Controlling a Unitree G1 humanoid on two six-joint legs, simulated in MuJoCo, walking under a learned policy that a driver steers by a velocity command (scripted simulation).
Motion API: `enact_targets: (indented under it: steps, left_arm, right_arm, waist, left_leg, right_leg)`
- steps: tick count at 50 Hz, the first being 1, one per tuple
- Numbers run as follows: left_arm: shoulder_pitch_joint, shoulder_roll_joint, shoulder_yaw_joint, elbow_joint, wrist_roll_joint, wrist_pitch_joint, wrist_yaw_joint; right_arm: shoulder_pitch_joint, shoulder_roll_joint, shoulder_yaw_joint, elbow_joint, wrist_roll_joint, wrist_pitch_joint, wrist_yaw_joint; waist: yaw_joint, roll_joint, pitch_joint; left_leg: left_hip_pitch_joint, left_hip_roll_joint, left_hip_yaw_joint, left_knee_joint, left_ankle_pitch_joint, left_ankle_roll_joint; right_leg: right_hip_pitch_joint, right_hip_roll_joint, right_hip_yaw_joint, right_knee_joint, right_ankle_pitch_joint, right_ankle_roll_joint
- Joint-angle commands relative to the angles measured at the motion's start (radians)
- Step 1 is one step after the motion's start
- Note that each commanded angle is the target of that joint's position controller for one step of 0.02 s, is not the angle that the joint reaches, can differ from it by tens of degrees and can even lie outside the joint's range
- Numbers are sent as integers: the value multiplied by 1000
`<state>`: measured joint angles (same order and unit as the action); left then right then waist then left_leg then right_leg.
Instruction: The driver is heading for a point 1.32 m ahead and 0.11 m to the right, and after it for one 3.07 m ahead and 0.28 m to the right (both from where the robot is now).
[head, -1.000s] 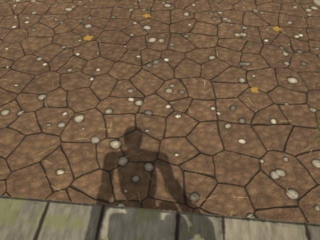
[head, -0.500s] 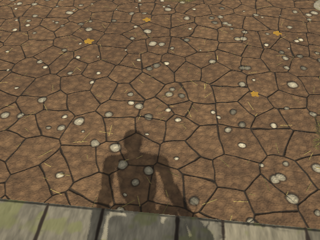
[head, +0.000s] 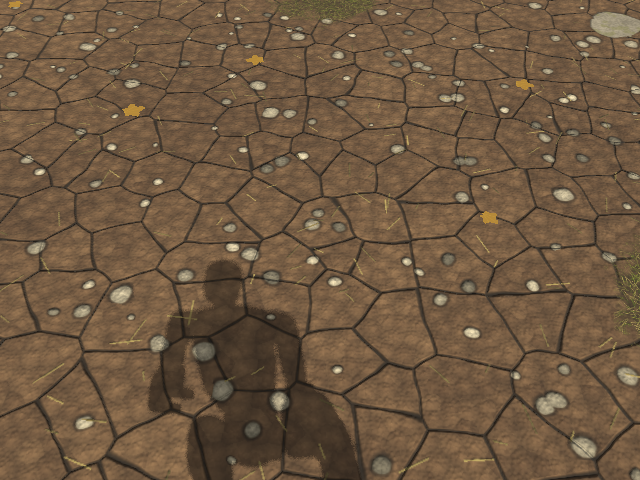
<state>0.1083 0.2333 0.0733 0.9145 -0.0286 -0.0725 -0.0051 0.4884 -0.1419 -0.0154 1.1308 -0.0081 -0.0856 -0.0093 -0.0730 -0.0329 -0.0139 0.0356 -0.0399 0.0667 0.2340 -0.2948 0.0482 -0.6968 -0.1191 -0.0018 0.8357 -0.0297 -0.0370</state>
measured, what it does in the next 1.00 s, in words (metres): goes down: right foot, then left foot 0.18 m lower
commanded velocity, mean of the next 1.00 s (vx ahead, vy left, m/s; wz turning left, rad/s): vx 0.49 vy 0.00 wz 0.00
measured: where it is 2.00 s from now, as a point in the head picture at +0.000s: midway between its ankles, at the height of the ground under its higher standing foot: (261, 289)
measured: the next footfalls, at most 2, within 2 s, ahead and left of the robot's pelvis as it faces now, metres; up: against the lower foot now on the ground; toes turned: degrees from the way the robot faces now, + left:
right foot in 0.18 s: +0.31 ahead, -0.14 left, +0.00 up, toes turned -2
left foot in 0.92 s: +0.73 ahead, +0.20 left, -0.18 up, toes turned +3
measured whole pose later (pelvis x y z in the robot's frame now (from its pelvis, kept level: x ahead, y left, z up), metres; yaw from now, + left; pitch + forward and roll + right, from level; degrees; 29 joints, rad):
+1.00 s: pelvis +0.64 +0.09 -0.20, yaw +0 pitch +3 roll -2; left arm 0.43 0.27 0.06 0.96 -0.06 -0.09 0.02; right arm 0.13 -0.25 -0.06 0.95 -0.01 -0.10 0.07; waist 0.05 -0.02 0.03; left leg -0.48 0.03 0.03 0.65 -0.22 0.02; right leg -0.33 -0.03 0.22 1.81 -0.77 0.04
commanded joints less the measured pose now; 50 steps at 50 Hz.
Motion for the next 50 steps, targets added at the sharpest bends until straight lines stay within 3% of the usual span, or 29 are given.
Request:
enact_targets:
  steps: [1,4,5,7,8,9,10,11,12,13,14,15,17,21,22,25,28,30,31,33,39,41,43,45,46,47,48,49,50]
  left_arm:
    - [-155,4,-15,-90,-1,-10,-18]
    - [-250,18,-15,-144,-5,-23,-48]
    - [-242,28,-12,-156,-8,-28,-56]
    - [-111,89,14,-131,-7,-28,-56]
    - [37,129,33,-90,-8,-28,-52]
    - [206,176,53,-47,-6,-26,-46]
    - [335,264,66,-23,10,-23,-38]
    - [362,226,52,-8,7,-25,-49]
    - [320,141,29,-5,1,-29,-54]
    - [226,104,18,-22,7,-30,-53]
    - [100,92,6,-51,24,-39,-58]
    - [54,64,0,-55,36,-48,-61]
    - [62,41,-8,-36,36,-54,-60]
    - [148,115,2,1,29,-52,-17]
    - [178,131,8,10,34,-41,-8]
    - [260,134,13,30,36,-29,-1]
    - [399,99,2,77,20,-36,14]
    - [463,105,5,85,31,-38,25]
    - [442,98,2,75,15,-35,42]
    - [411,114,-1,46,24,-26,62]
    - [443,131,4,13,3,-11,60]
    - [434,126,5,9,3,8,65]
    - [387,144,8,-12,4,14,55]
    - [336,154,7,4,-4,14,35]
    - [387,99,9,34,-12,2,32]
    - [566,-5,-12,35,-1,-23,15]
    - [624,42,-18,16,-30,-58,7]
    - [520,63,-18,-38,-43,-65,20]
    - [425,67,-24,-62,-59,-60,37]
  right_arm:
    - [38,-183,-30,-41,8,-3,-15]
    - [56,-181,-34,-34,22,1,-19]
    - [48,-183,-38,-39,12,2,-15]
    - [4,-222,-54,-51,7,11,-17]
    - [-20,-228,-56,-58,6,21,-19]
    - [-37,-222,-52,-68,8,27,-17]
    - [65,-144,-32,-73,-11,22,-10]
    - [175,-32,-6,-50,25,-9,11]
    - [69,-128,-32,-73,57,-35,18]
    - [-59,-178,-42,-125,69,-40,14]
    - [-103,-186,-50,-138,49,-32,0]
    - [-87,-173,-59,-136,33,-15,-12]
    - [-45,-156,-67,-138,33,14,-22]
    - [-224,-172,-77,-230,14,31,-28]
    - [-233,-156,-74,-235,6,28,-18]
    - [-206,-169,-84,-212,24,36,15]
    - [-408,-204,-101,-299,40,11,32]
    - [-501,-205,-101,-336,34,-7,43]
    - [-526,-200,-96,-348,23,-19,53]
    - [-537,-159,-79,-336,1,-24,73]
    - [-622,-145,-46,-394,23,-21,114]
    - [-569,-168,-44,-369,38,-15,124]
    - [-392,-217,-62,-294,40,-10,111]
    - [-42,-291,-97,-161,29,-14,92]
    - [59,-318,-97,-119,-7,-12,86]
    - [61,-391,-84,-113,-34,-28,82]
    - [125,-403,-107,-102,-13,-10,71]
    - [132,-397,-112,-83,5,10,66]
    - [50,-371,-110,-108,10,14,64]
  waist:
    - [1,102,170]
    - [1,100,188]
    - [18,121,152]
    - [104,165,60]
    - [180,174,-19]
    - [262,142,-109]
    - [223,-79,-272]
    - [166,-298,-414]
    - [185,-190,-285]
    - [169,-103,-133]
    - [111,24,-46]
    - [74,22,-38]
    - [40,3,-19]
    - [56,-7,58]
    - [61,3,35]
    - [67,35,-5]
    - [125,-16,80]
    - [158,-37,108]
    - [140,-31,120]
    - [156,-17,116]
    - [199,-33,175]
    - [180,-33,135]
    - [112,-30,59]
    - [-70,11,-85]
    - [-107,206,-103]
    - [11,482,-194]
    - [-11,586,-376]
    - [-19,396,-440]
    - [11,186,-402]
  left_leg:
    - [-133,241,-121,-128,322,125]
    - [-58,266,-99,-112,383,116]
    - [-64,260,-74,-84,456,115]
    - [6,276,-71,59,795,96]
    - [11,261,-55,221,936,81]
    - [-101,222,-30,470,873,48]
    - [-357,105,-13,863,377,19]
    - [-621,-56,-151,1174,-265,-8]
    - [-731,0,-245,1268,-234,25]
    - [-762,45,-199,1286,-155,34]
    - [-674,104,-179,1201,-53,30]
    - [-596,144,-180,1121,-18,27]
    - [-524,179,-181,1014,-3,26]
    - [-665,214,-163,743,107,-3]
    - [-685,219,-161,711,171,-10]
    - [-745,215,-156,738,349,-18]
    - [-1060,227,-209,656,381,-3]
    - [-1149,223,-208,595,393,2]
    - [-1110,232,-212,505,487,-9]
    - [-926,188,-135,448,669,-12]
    - [-826,162,-127,322,711,18]
    - [-647,170,-124,263,799,7]
    - [-496,183,-127,200,823,-2]
    - [-67,154,-56,92,888,-7]
    - [200,239,-128,164,929,48]
    - [481,298,-157,580,1484,53]
    - [576,366,-324,591,1448,164]
    - [511,436,-512,381,855,229]
    - [382,483,-636,238,397,250]
  right_leg:
    - [-5,36,-43,-158,98,8]
    - [17,57,-37,-265,104,-27]
    - [102,74,-42,-250,96,-33]
    - [262,127,-55,-229,-13,-58]
    - [417,166,-77,-221,-52,-79]
    - [649,125,-25,-238,-26,-117]
    - [955,-108,308,-241,-98,-211]
    - [1123,-271,803,-492,-330,-364]
    - [1023,-238,767,-562,-363,-315]
    - [852,-216,577,-558,-252,-274]
    - [623,-181,412,-586,-36,-253]
    - [520,-139,314,-598,19,-237]
    - [440,-97,242,-647,2,-231]
    - [466,-98,198,-719,34,-236]
    - [503,-102,198,-712,61,-242]
    - [571,-103,161,-655,43,-244]
    - [779,-125,224,-618,-128,-205]
    - [851,-148,252,-594,-141,-199]
    - [823,-130,213,-573,-120,-182]
    - [644,-90,140,-511,-192,-165]
    - [620,-101,111,-326,-283,-106]
    - [584,-86,57,-227,-286,-64]
    - [655,-63,51,-10,-166,-32]
    - [568,-4,21,460,6,24]
    - [276,136,23,938,-675,88]
    - [-73,170,213,1165,-914,66]
    - [-175,169,296,1204,-850,72]
    - [-239,140,233,1200,-789,84]
    - [-273,69,161,1084,-599,51]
